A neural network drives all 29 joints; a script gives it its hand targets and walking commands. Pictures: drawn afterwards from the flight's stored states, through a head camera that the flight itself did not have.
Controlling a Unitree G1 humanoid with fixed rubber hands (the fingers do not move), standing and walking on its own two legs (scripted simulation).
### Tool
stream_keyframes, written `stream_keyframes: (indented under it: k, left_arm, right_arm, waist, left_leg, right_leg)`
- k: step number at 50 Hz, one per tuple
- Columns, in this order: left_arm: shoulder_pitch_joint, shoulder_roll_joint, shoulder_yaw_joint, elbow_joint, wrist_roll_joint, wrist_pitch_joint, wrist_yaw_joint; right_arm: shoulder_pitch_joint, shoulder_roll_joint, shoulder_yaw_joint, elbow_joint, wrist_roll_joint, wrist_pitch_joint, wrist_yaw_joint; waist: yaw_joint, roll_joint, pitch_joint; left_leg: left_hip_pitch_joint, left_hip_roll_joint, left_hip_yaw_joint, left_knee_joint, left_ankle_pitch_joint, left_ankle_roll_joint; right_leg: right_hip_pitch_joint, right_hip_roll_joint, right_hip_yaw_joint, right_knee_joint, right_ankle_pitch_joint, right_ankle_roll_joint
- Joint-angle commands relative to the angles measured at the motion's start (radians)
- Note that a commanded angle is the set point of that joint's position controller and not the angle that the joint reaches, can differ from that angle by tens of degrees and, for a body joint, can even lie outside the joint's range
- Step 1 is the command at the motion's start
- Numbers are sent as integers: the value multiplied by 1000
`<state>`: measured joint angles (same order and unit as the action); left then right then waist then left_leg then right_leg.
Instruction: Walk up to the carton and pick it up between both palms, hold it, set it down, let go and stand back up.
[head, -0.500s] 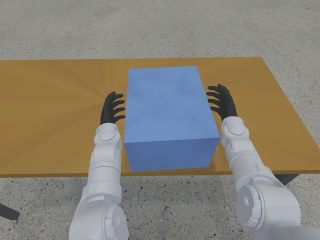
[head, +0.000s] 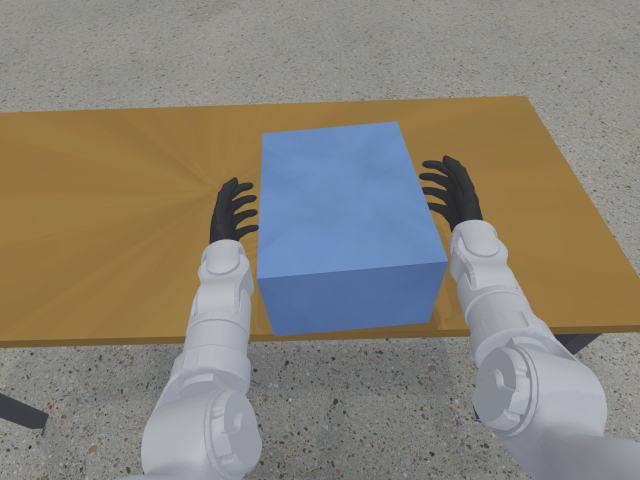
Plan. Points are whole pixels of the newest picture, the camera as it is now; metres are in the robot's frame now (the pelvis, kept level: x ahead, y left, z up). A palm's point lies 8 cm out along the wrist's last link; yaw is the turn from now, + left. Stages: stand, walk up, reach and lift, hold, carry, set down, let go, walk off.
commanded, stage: set down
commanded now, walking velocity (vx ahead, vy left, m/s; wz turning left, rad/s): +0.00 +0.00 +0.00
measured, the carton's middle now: (339, 221) +0.47 +0.01 +0.02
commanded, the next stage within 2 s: none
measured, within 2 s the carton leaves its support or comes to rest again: rests again in 0.58 s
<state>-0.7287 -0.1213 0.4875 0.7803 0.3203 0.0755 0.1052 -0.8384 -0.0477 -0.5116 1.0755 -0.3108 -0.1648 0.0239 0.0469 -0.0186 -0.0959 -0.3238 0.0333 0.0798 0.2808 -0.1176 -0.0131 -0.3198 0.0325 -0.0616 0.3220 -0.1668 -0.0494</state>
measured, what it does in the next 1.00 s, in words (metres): stands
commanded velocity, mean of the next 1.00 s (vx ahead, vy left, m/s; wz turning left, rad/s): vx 0.00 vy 0.00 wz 0.00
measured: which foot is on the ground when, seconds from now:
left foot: down 0.00-1.00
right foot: down 0.00-1.00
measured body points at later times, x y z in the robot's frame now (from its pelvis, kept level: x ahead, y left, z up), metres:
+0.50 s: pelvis +0.01 +0.01 +0.00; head +0.07 +0.00 +0.44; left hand +0.43 +0.16 +0.06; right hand +0.46 -0.15 +0.07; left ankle +0.00 +0.13 -0.75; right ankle -0.01 -0.08 -0.75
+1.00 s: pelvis +0.00 +0.00 +0.00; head +0.08 +0.00 +0.44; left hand +0.42 +0.16 +0.05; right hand +0.45 -0.15 +0.06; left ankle +0.00 +0.13 -0.75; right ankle -0.01 -0.08 -0.75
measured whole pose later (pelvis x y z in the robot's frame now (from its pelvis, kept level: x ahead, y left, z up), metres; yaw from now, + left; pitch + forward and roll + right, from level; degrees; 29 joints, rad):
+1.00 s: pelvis +0.00 +0.00 +0.00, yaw -1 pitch +13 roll +1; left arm -0.77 -0.15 0.58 0.86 0.38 -0.09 0.10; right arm -0.86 -0.04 -0.63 1.08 -0.42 -0.27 0.06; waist 0.05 -0.01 -0.08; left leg -0.40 0.03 0.09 0.30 -0.13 0.00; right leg -0.41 0.03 -0.05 0.36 -0.18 -0.05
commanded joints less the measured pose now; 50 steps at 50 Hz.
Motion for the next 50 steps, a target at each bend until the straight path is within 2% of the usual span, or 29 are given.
stream_keyframes:
  k: [1,6,11,14,17,21,25,32,40,50]
  left_arm:
    - [-691,-394,-243,-95,8,-79,-65]
    - [-708,-394,-236,-91,13,-91,-56]
    - [-696,-426,-262,-92,13,-105,-43]
    - [-668,-444,-276,-85,12,-114,-38]
    - [-630,-449,-275,-63,18,-119,-41]
    - [-599,-440,-252,-37,29,-129,-51]
    - [-583,-432,-240,-19,33,-144,-60]
    - [-573,-419,-209,14,46,-171,-66]
    - [-567,-403,-176,41,67,-188,-68]
    - [-545,-392,-148,55,89,-194,-68]
  right_arm:
    - [-609,489,176,-77,-65,-68,144]
    - [-613,486,148,-62,-84,-73,153]
    - [-599,477,137,-35,-91,-90,160]
    - [-580,477,147,-19,-87,-104,163]
    - [-563,475,165,-4,-82,-113,161]
    - [-553,480,189,5,-80,-118,158]
    - [-545,487,194,9,-89,-124,155]
    - [-526,485,174,16,-120,-129,154]
    - [-505,474,131,29,-153,-127,156]
    - [-487,463,99,20,-177,-120,165]
  waist:
    - [7,-55,-589]
    - [1,-49,-627]
    - [-10,-14,-674]
    - [-11,-4,-688]
    - [-8,-8,-662]
    - [3,-29,-624]
    - [1,-56,-603]
    - [3,-78,-586]
    - [2,-77,-566]
    - [4,-75,-530]
  left_leg:
    - [147,-6,35,0,137,40]
    - [177,-3,35,18,184,36]
    - [247,7,28,57,278,10]
    - [287,12,22,87,358,-1]
    - [269,12,19,99,386,-2]
    - [186,7,20,77,335,15]
    - [141,6,21,65,302,26]
    - [109,8,27,48,236,43]
    - [78,8,37,29,169,54]
    - [81,7,38,28,158,58]
  right_leg:
    - [329,-49,-11,52,477,113]
    - [296,-48,-15,56,494,108]
    - [227,-37,-31,60,519,94]
    - [184,-30,-35,62,552,87]
    - [195,-31,-31,74,605,90]
    - [260,-39,-19,96,667,103]
    - [293,-46,-13,110,694,111]
    - [290,-50,-9,105,643,111]
    - [279,-56,-4,89,548,105]
    - [250,-57,-3,81,495,99]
